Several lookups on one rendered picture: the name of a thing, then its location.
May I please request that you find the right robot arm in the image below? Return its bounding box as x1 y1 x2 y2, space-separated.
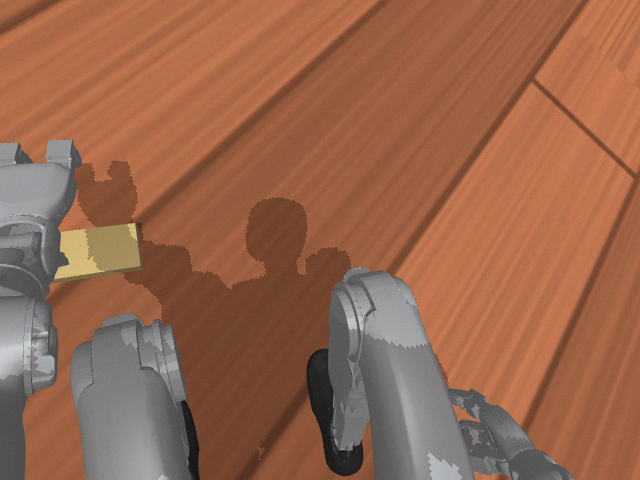
508 449 574 480

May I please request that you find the left robot foot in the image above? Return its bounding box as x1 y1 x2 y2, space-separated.
181 400 200 480

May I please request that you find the small box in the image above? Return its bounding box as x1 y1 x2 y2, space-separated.
51 223 143 284

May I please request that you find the right robot foot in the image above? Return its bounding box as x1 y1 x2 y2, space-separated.
306 349 363 476

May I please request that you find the left robot hand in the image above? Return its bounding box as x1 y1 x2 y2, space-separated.
0 139 82 268

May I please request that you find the left robot arm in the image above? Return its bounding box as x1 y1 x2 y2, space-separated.
0 216 61 480

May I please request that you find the right robot hand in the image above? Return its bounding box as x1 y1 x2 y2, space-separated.
447 389 537 477

